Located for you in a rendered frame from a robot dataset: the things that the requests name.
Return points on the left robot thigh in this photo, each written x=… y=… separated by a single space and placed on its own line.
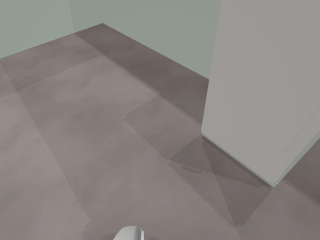
x=130 y=233

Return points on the fridge door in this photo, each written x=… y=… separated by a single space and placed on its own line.
x=263 y=97

